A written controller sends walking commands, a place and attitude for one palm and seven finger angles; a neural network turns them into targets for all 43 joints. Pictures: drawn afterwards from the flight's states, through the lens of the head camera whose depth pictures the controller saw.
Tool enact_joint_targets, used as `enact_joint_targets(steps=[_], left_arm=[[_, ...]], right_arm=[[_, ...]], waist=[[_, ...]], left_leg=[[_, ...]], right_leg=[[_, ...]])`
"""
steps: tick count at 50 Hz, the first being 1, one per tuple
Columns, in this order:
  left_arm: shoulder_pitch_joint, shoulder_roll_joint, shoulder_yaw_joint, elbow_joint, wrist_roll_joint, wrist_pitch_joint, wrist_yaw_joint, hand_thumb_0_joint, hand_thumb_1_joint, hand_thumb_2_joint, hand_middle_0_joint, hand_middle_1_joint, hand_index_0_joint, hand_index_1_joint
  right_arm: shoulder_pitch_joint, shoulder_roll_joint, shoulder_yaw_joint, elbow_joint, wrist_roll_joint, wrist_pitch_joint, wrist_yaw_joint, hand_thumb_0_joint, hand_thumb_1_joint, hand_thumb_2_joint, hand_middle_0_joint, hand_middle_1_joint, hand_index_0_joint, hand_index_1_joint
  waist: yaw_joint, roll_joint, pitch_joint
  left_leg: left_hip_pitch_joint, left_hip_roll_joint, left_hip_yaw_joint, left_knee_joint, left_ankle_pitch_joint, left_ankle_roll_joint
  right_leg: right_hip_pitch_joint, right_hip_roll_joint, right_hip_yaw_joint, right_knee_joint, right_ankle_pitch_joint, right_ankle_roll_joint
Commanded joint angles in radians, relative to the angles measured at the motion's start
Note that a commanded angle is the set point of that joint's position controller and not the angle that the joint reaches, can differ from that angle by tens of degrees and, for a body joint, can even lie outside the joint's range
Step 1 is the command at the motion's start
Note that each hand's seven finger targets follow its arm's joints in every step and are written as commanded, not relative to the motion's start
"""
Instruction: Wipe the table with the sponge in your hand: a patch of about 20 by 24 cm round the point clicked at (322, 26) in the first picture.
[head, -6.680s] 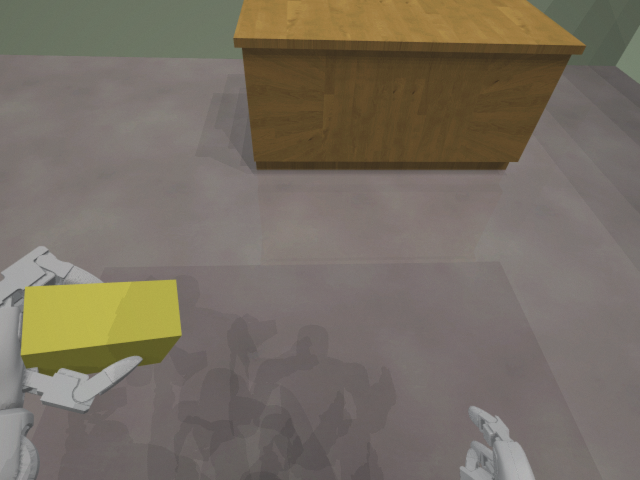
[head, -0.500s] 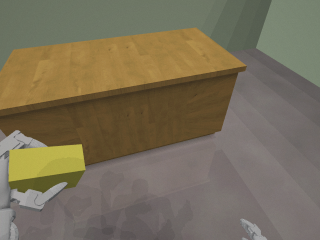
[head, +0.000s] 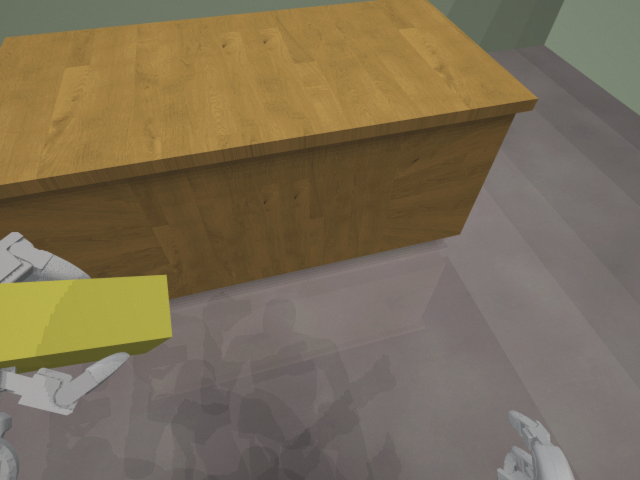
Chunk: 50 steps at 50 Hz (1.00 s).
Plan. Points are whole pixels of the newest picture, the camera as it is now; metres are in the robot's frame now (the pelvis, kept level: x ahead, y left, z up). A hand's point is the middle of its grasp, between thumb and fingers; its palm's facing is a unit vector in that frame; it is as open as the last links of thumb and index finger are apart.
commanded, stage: take the last steps up to it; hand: left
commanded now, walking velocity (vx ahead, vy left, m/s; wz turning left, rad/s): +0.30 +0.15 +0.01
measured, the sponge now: (109, 322) +0.22 +0.21 +0.16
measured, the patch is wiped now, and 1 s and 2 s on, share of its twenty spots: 0.00 0.00 0.00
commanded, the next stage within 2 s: come to a stop and stand still in 1.64 s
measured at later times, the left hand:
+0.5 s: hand (108, 238) +0.31 +0.24 +0.16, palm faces +0.41 -0.78 -0.48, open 9.9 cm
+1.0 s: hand (88, 156) +0.41 +0.31 +0.18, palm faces +0.39 -0.82 -0.42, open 9.9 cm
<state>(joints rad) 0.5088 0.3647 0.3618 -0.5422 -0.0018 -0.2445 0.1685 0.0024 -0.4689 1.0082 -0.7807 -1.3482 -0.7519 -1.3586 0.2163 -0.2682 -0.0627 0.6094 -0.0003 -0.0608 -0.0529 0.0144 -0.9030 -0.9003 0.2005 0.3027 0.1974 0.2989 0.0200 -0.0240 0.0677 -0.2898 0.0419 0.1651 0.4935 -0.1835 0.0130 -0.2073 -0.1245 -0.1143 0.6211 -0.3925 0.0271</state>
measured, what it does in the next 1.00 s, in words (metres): walks ahead: right foot, then left foot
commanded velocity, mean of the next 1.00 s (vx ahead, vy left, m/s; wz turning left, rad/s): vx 0.30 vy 0.15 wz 0.02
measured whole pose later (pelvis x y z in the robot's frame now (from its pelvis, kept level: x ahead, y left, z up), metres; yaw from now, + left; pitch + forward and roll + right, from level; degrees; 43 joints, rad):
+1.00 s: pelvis +0.19 +0.07 +0.00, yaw +0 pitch +0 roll +1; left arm 0.44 0.37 0.37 -0.52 -0.01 -0.23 0.15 0.00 -0.47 1.01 -0.78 -1.35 -0.76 -1.36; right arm 0.19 -0.11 0.02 0.62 0.01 -0.11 -0.03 0.01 -0.90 -0.90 0.20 0.30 0.20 0.30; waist 0.00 -0.03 0.06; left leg -0.30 0.05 0.17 0.53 -0.23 0.03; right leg -0.48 -0.10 -0.12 1.04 -0.44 0.03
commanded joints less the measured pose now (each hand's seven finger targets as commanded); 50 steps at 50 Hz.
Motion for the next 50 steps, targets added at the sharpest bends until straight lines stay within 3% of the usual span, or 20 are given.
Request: enact_joint_targets(steps=[1,3,6,11,15,16,17,18,19,21,23,27,33,37,38,39,40,41,46,50], left_arm=[[-0.142,0.197,0.107,-0.218,0.002,-0.084,0.025,0.0,0.1,1.3,-1.2,-1.6,-1.2,-1.6],[-0.123,0.204,0.129,-0.192,-0.006,-0.069,0.017,0.0,0.1,1.3,-1.2,-1.6,-1.2,-1.6],[-0.101,0.199,0.132,-0.285,-0.011,-0.078,0.004,0.0,0.1,1.3,-1.2,-1.6,-1.2,-1.6],[-0.05,0.172,0.125,-0.225,-0.024,-0.062,-0.004,0.0,0.1,1.3,-1.2,-1.6,-1.2,-1.6],[-0.07,0.149,0.116,-0.083,-0.025,-0.025,-0.005,0.0,0.1,1.3,-1.2,-1.6,-1.2,-1.6],[-0.085,0.145,0.108,-0.067,-0.021,-0.02,-0.006,0.0,0.1,1.3,-1.2,-1.6,-1.2,-1.6],[-0.109,0.176,0.116,-0.054,-0.012,-0.018,-0.007,0.0,0.1,1.3,-1.2,-1.6,-1.2,-1.6],[-0.113,0.215,0.147,-0.029,-0.012,-0.018,-0.007,0.0,0.1,1.3,-1.2,-1.6,-1.2,-1.6],[-0.15,0.221,0.161,-0.035,-0.027,-0.024,-0.006,0.0,0.1,1.3,-1.2,-1.6,-1.2,-1.6],[-0.197,0.205,0.144,-0.069,-0.033,-0.042,-0.021,0.0,0.1,1.3,-1.2,-1.6,-1.2,-1.6],[-0.117,0.193,0.135,-0.108,-0.019,-0.068,-0.018,0.0,0.1,1.3,-1.2,-1.6,-1.2,-1.6],[-0.1,0.213,0.138,-0.212,-0.014,-0.094,-0.003,0.0,0.1,1.3,-1.2,-1.6,-1.2,-1.6],[0.017,0.215,0.199,-0.236,-0.029,-0.074,0.025,0.0,0.1,1.3,-1.2,-1.6,-1.2,-1.6],[-0.018,0.165,0.163,-0.187,-0.027,-0.066,0.028,0.0,0.1,1.3,-1.2,-1.6,-1.2,-1.6],[-0.051,0.167,0.159,-0.18,-0.027,-0.073,0.026,0.0,0.1,1.3,-1.2,-1.6,-1.2,-1.6],[-0.077,0.151,0.142,-0.202,-0.029,-0.082,0.022,0.0,0.1,1.3,-1.2,-1.6,-1.2,-1.6],[-0.104,0.165,0.133,-0.203,-0.019,-0.09,0.021,0.0,0.1,1.3,-1.2,-1.6,-1.2,-1.6],[-0.125,0.18,0.12,-0.131,-0.01,-0.091,0.015,0.0,0.1,1.3,-1.2,-1.6,-1.2,-1.6],[-0.152,0.213,0.133,-0.312,-0.011,-0.091,-0.005,0.0,0.1,1.3,-1.2,-1.6,-1.2,-1.6],[-0.089,0.179,0.117,-0.318,-0.022,-0.076,-0.002,0.0,0.1,1.3,-1.2,-1.6,-1.2,-1.6]], right_arm=[[-0.06,-0.055,-0.023,-0.163,0.011,-0.071,-0.007,0.0,-0.9,-0.9,0.2,0.3,0.2,0.3],[-0.081,-0.047,-0.013,-0.127,0.008,-0.072,-0.004,0.0,-0.9,-0.9,0.2,0.3,0.2,0.3],[-0.084,-0.038,-0.007,-0.115,0.021,-0.095,0.005,0.0,-0.9,-0.9,0.2,0.3,0.2,0.3],[-0.08,-0.032,0.012,-0.114,0.008,-0.114,0.0,0.0,-0.9,-0.9,0.2,0.3,0.2,0.3],[-0.079,-0.041,0.01,-0.1,0.007,-0.09,-0.015,0.0,-0.9,-0.9,0.2,0.3,0.2,0.3],[-0.088,-0.038,0.012,-0.101,0.011,-0.081,-0.017,0.0,-0.9,-0.9,0.2,0.3,0.2,0.3],[-0.082,-0.024,0.011,-0.098,0.011,-0.07,-0.015,0.0,-0.9,-0.9,0.2,0.3,0.2,0.3],[-0.111,-0.017,0.014,-0.12,0.007,-0.065,-0.009,0.0,-0.9,-0.9,0.2,0.3,0.2,0.3],[-0.131,-0.032,0.016,-0.114,-0.001,-0.063,-0.002,0.0,-0.9,-0.9,0.2,0.3,0.2,0.3],[-0.118,-0.039,0.006,-0.095,0.008,-0.053,0.01,0.0,-0.9,-0.9,0.2,0.3,0.2,0.3],[-0.135,-0.024,0.022,-0.086,0.001,-0.041,0.012,0.0,-0.9,-0.9,0.2,0.3,0.2,0.3],[-0.13,-0.032,0.014,-0.1,-0.006,-0.039,0.018,0.0,-0.9,-0.9,0.2,0.3,0.2,0.3],[-0.094,-0.016,-0.008,-0.161,-0.001,-0.047,0.015,0.0,-0.9,-0.9,0.2,0.3,0.2,0.3],[-0.052,-0.031,-0.022,-0.158,0.002,-0.044,-0.005,0.0,-0.9,-0.9,0.2,0.3,0.2,0.3],[-0.042,-0.048,-0.032,-0.157,0.007,-0.045,-0.013,0.0,-0.9,-0.9,0.2,0.3,0.2,0.3],[-0.056,-0.077,-0.042,-0.163,0.009,-0.044,-0.012,0.0,-0.9,-0.9,0.2,0.3,0.2,0.3],[-0.055,-0.073,-0.036,-0.174,0.011,-0.048,-0.007,0.0,-0.9,-0.9,0.2,0.3,0.2,0.3],[-0.059,-0.065,-0.029,-0.173,0.014,-0.061,-0.004,0.0,-0.9,-0.9,0.2,0.3,0.2,0.3],[-0.099,-0.04,-0.006,-0.125,0.02,-0.091,0.002,0.0,-0.9,-0.9,0.2,0.3,0.2,0.3],[-0.088,-0.027,0.016,-0.117,0.007,-0.128,0.003,0.0,-0.9,-0.9,0.2,0.3,0.2,0.3]], waist=[[-0.032,0.281,-0.17],[-0.032,0.26,-0.137],[-0.012,0.25,-0.115],[-0.017,0.248,-0.137],[-0.008,0.121,-0.16],[-0.005,0.078,-0.181],[-0.009,-0.11,-0.201],[-0.001,-0.336,-0.182],[0.001,-0.269,-0.143],[-0.019,-0.155,-0.128],[-0.013,-0.04,-0.113],[-0.023,-0.051,-0.134],[0.015,-0.163,-0.185],[-0.024,-0.087,-0.219],[-0.041,0.022,-0.233],[-0.039,0.254,-0.246],[-0.029,0.325,-0.234],[-0.037,0.231,-0.152],[-0.004,0.254,-0.14],[-0.008,0.288,-0.164]], left_leg=[[0.355,0.354,-0.506,-0.18,0.276,0.228],[0.232,0.332,-0.436,-0.197,0.1,0.247],[0.149,0.24,-0.248,-0.208,0.058,0.192],[0.099,0.219,-0.158,-0.219,0.086,0.15],[0.065,0.2,-0.127,-0.058,0.026,0.106],[0.021,0.161,-0.096,0.068,0.011,0.089],[-0.11,0.092,-0.041,0.304,-0.067,0.058],[-0.382,-0.031,-0.041,0.576,-0.346,0.006],[-0.455,-0.006,-0.165,0.748,-0.344,-0.017],[-0.453,0.035,-0.216,0.829,-0.221,-0.033],[-0.457,0.052,-0.19,0.828,-0.147,-0.044],[-0.388,0.071,-0.129,0.598,-0.07,-0.045],[-0.175,0.021,0.012,0.178,-0.076,-0.027],[0.087,-0.017,0.054,-0.053,0.03,-0.017],[0.218,0.02,-0.004,-0.084,0.053,0.008],[0.342,0.207,-0.266,-0.111,0.166,0.095],[0.348,0.355,-0.499,-0.157,0.275,0.195],[0.266,0.373,-0.546,-0.191,0.231,0.232],[0.081,0.236,-0.251,-0.211,-0.037,0.195],[0.038,0.217,-0.187,-0.229,-0.028,0.161]], right_leg=[[-0.4,0.073,0.043,0.57,-0.255,-0.024],[-0.429,0.004,0.075,0.609,-0.175,-0.012],[-0.386,-0.001,0.021,0.49,-0.037,0.003],[-0.2,0.044,-0.057,0.182,0.019,0.012],[-0.007,0.085,-0.092,-0.077,0.073,0.002],[0.08,0.055,-0.049,-0.176,0.139,-0.017],[0.192,-0.099,0.179,-0.252,0.151,-0.081],[0.307,-0.321,0.593,-0.322,0.295,-0.191],[0.274,-0.41,0.646,-0.349,0.321,-0.226],[0.212,-0.342,0.526,-0.333,0.266,-0.198],[0.176,-0.268,0.283,-0.298,0.474,-0.166],[0.154,-0.225,0.109,-0.284,0.599,-0.151],[0.193,-0.21,0.099,-0.23,0.65,-0.153],[0.113,-0.132,0.038,-0.055,0.477,-0.09],[0.011,-0.09,0.019,0.101,0.417,-0.059],[-0.191,0.013,-0.036,0.315,0.053,-0.013],[-0.331,0.077,0.01,0.516,-0.275,-0.009],[-0.389,0.077,0.053,0.62,-0.258,-0.02],[-0.343,-0.005,0.032,0.509,-0.039,0.005],[-0.174,0.034,-0.033,0.24,-0.021,0.01]])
